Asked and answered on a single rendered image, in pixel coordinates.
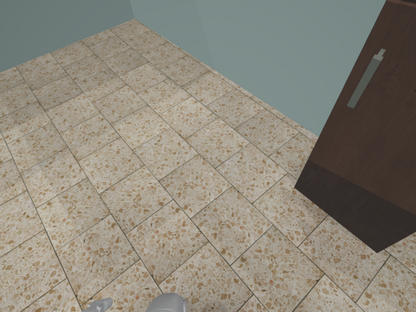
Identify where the robot left thigh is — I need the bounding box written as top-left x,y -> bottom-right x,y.
145,293 -> 187,312

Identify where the handle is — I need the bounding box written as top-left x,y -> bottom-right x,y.
347,49 -> 386,108

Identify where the cupboard door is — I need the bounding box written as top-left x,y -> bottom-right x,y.
308,0 -> 416,215

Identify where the left robot hand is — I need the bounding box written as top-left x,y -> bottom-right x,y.
81,298 -> 113,312

